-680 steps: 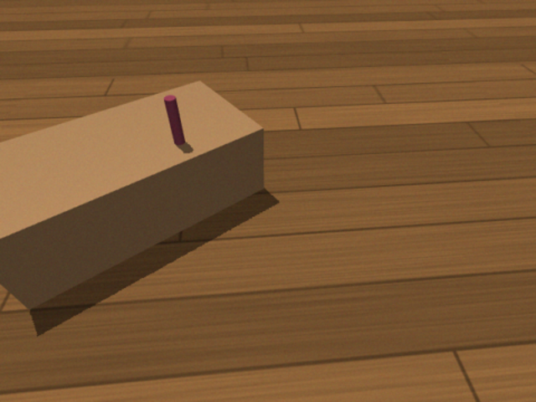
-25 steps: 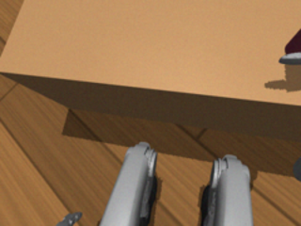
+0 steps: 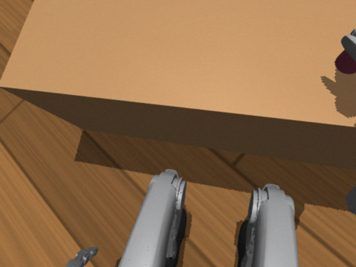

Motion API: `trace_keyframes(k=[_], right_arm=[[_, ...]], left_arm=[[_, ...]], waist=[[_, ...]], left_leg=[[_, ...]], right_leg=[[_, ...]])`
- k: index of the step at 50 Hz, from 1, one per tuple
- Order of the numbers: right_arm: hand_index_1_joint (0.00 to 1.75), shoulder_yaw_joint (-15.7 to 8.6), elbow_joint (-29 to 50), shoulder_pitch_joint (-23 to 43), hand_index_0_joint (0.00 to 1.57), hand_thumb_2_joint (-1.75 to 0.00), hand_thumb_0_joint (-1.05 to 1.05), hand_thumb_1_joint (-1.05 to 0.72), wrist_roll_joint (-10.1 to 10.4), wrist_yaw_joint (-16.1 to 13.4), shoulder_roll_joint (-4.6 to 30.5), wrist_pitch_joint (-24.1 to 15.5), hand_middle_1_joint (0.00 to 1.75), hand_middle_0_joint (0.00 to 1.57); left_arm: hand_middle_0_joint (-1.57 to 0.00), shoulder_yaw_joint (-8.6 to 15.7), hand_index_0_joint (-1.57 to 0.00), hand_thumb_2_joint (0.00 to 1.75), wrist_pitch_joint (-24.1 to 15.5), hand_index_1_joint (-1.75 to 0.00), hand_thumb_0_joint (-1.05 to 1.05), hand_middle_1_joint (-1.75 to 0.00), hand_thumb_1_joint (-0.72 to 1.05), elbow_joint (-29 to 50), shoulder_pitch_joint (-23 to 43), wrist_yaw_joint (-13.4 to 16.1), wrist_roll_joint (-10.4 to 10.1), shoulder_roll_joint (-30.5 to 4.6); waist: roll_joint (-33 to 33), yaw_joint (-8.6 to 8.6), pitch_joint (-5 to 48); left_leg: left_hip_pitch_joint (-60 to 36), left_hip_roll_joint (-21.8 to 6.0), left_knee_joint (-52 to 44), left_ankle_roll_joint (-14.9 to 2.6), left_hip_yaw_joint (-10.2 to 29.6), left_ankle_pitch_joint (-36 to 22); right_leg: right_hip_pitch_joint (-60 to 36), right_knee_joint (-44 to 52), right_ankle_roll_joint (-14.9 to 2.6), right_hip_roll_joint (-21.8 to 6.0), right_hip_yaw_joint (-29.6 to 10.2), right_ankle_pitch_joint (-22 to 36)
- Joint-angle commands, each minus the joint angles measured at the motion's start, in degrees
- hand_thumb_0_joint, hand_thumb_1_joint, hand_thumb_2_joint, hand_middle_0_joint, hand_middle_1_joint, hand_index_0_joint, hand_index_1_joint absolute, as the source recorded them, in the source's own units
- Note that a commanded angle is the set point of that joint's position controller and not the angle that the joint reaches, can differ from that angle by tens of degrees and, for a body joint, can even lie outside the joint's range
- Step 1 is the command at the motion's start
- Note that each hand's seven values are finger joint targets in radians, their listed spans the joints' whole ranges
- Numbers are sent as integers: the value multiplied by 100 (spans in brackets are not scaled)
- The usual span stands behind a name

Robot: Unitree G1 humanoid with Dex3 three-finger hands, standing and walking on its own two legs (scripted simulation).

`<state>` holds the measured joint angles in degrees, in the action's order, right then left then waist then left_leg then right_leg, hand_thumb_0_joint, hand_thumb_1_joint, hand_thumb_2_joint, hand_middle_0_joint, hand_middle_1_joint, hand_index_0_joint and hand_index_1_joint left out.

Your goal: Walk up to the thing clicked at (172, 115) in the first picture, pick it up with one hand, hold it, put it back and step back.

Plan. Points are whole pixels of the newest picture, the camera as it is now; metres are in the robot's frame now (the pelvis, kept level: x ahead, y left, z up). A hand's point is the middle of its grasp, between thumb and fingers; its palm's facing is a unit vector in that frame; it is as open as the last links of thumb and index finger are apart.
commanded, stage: settle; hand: right
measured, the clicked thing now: out of the picture +0.56 -0.26 +0.06
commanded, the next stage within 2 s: lift in 1.00 s
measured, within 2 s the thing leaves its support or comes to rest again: leaves its support in 0.24 s
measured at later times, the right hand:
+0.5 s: hand out of the picture +0.57 -0.26 +0.09, palm faces +0.27 +0.96 -0.03, open 6.9 cm
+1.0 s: hand out of the picture +0.56 -0.26 +0.12, palm faces +0.27 +0.96 -0.02, open 6.9 cm
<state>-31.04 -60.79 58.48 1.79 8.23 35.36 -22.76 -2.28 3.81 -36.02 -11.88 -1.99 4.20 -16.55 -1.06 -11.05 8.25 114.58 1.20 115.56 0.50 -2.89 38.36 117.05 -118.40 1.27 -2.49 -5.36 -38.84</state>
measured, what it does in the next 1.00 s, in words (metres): rises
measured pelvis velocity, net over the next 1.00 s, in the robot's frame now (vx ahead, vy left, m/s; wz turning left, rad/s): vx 0.02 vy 0.00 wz -0.01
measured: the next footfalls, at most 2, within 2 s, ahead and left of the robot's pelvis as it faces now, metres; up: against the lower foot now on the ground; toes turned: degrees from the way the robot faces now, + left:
none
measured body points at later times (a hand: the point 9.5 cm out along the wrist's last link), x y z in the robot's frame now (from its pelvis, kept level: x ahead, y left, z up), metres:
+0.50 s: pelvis +0.02 +0.00 +0.06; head +0.23 -0.04 +0.45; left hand +0.07 +0.28 -0.05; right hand +0.55 -0.31 +0.10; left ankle +0.09 +0.12 -0.40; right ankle +0.07 -0.13 -0.40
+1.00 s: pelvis +0.02 +0.00 +0.10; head +0.24 -0.04 +0.49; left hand +0.08 +0.28 -0.02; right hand +0.54 -0.31 +0.13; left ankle +0.09 +0.12 -0.40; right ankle +0.07 -0.13 -0.40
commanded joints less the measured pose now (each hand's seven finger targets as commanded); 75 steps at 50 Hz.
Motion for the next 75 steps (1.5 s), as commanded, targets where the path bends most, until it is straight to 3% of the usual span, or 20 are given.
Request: trace_keyframes(k=[1,12,14,17,20,23,27,30,34,37,40,42,46,48,54,57,66,70,73,75], right_arm=[[135,-184,1518,2146,133,-125,0,-46,2,-56,1680,-265,135,131],[151,-191,2594,2724,143,-140,0,-44,180,-237,1920,-197,151,139],[150,137,2192,2445,144,-138,0,-44,193,-227,1384,-128,150,140],[150,-125,2426,2661,145,-138,0,-44,170,-338,1897,-192,150,141],[150,111,1782,2340,147,-135,0,-38,199,-286,1348,-141,150,143],[149,-22,1676,2244,147,-135,0,-39,155,-245,1585,-182,149,142],[146,118,1245,1946,144,-132,0,-36,157,-145,1228,-173,146,140],[145,-185,1650,2153,142,-132,0,-37,140,-139,1749,-245,145,138],[146,61,1473,2112,140,-134,0,-41,225,-78,1225,-236,146,136],[146,-78,2068,2448,139,-136,0,-42,183,-133,1638,-338,146,135],[149,87,1786,2277,140,-139,0,-44,209,-160,1324,-352,149,136],[151,-157,2119,2476,141,-141,0,-46,199,-213,1779,-418,151,137],[154,128,1772,2290,142,-145,0,-46,228,-195,1317,-394,154,138],[156,-146,2056,2416,143,-147,0,-47,171,-255,1800,-444,156,138],[158,58,1306,1945,142,-150,0,-47,196,-266,1190,-377,158,137],[154,-75,1604,2090,145,-143,0,-44,140,-283,1477,-439,154,142],[148,112,1925,1639,140,-137,0,-43,270,-225,977,-424,148,137],[148,-49,2925,1862,141,-137,0,-44,297,-378,1392,-503,148,138],[148,375,2417,1128,139,-137,0,-39,435,-429,340,-398,148,136],[151,311,2622,1122,143,-139,0,-42,434,-489,507,-457,151,140]], left_arm=[[-20,460,-20,90,14,-30,0,-30,89,159,-1220,113,-24,-1254],[-19,527,-19,89,-48,-29,0,-29,91,166,-1197,244,-114,-1172],[-19,549,-19,89,-92,-29,0,-29,91,78,-1180,263,-112,-1141],[-19,560,-19,90,-129,-29,0,-29,90,-8,-1253,299,-108,-1159],[-19,534,-19,90,-157,-29,0,-29,90,-49,-1283,294,-104,-1111],[-19,539,-19,89,-173,-29,0,-29,91,-46,-1281,291,-104,-1132],[-19,537,-20,89,-181,-29,0,-29,90,19,-1264,235,-99,-1118],[-19,552,-19,89,-152,-29,0,-29,91,109,-1304,221,-118,-1172],[-19,574,-20,89,-180,-29,0,-29,91,100,-1342,211,-131,-1153],[-19,608,-19,89,-177,-29,0,-29,92,90,-1391,215,-119,-1195],[-19,577,-19,89,-204,-29,0,-29,92,49,-1349,213,-101,-1154],[-19,577,-19,89,-198,-29,0,-29,91,61,-1373,228,-96,-1167],[-19,565,-19,88,-232,-29,0,-29,92,22,-1363,235,-86,-1140],[-19,555,-19,89,-213,-29,0,-29,92,63,-1361,244,-103,-1133],[-19,510,-19,88,-242,-29,0,-29,92,54,-1302,242,-103,-1021],[-20,537,-21,88,-234,-29,0,-31,92,23,-1341,239,-83,-1084],[-20,590,-21,89,-252,-29,0,-31,92,150,-1300,206,-121,-1064],[-19,635,-20,89,-267,-29,0,-30,92,202,-1248,247,-144,-1087],[-19,598,-21,88,-341,-29,0,-30,92,143,-1113,270,-179,-894],[-20,648,-21,88,-393,-29,0,-30,92,92,-1113,309,-185,-959]], waist=[[-1256,90,4234],[-1345,150,4733],[-1302,42,4414],[-1391,153,4442],[-1227,-21,4108],[-1228,77,4033],[-1221,37,3796],[-1232,151,4214],[-1144,7,4119],[-1487,108,4410],[-1433,44,4094],[-1509,171,4436],[-1425,37,4252],[-1419,170,4435],[-971,14,3840],[-1378,127,3954],[-1239,167,4258],[-1511,414,4624],[-992,266,3944],[-1084,361,3970]], left_leg=[[-2352,78,-1334,-268,-148,-1407],[-3097,69,-1922,-231,13,-1493],[-2939,86,-2048,-235,-6,-1395],[-3056,92,-2154,-246,23,-1594],[-3137,86,-2230,-224,0,-1884],[-3151,99,-2345,-242,12,-1866],[-3076,102,-2406,-270,-55,-1902],[-3422,92,-2487,-263,-23,-2011],[-3491,91,-2638,-238,-17,-2085],[-3421,97,-2682,-267,-14,-2075],[-3333,102,-2760,-269,-42,-1935],[-3553,104,-2801,-268,7,-2032],[-3640,102,-2909,-246,2,-2152],[-3847,107,-2945,-252,27,-2082],[-3959,115,-3112,-207,28,-2070],[-3666,117,-3030,-272,-28,-2081],[-4154,120,-3287,-267,-66,-2250],[-4475,122,-3562,-292,-6,-2069],[-4682,131,-3813,-253,-36,-1998],[-4689,132,-3926,-274,-8,-2006]], right_leg=[[-3065,1428,-273,-4,191,1339],[-3619,1820,-302,-4,272,1293],[-3709,1944,-295,-12,249,1220],[-3895,2054,-288,-25,225,1490],[-3971,2106,-282,-27,189,1832],[-4085,2217,-289,-40,201,1898],[-4256,2394,-262,-39,116,2098],[-4436,2476,-279,-41,132,2209],[-4530,2547,-287,-39,140,2224],[-5031,2639,-261,-63,111,2435],[-4965,2723,-254,-59,83,2279],[-5082,2715,-270,-49,131,2371],[-5065,2769,-272,-43,134,2447],[-5037,2853,-275,-37,154,2336],[-4623,2924,-312,-37,191,2052],[-5125,3033,-251,-44,121,2409],[-5633,3316,-233,-46,78,2674],[-6081,3629,-223,-23,120,2492],[-5725,3846,-245,3,139,2120],[-5953,3973,-229,12,135,2170]])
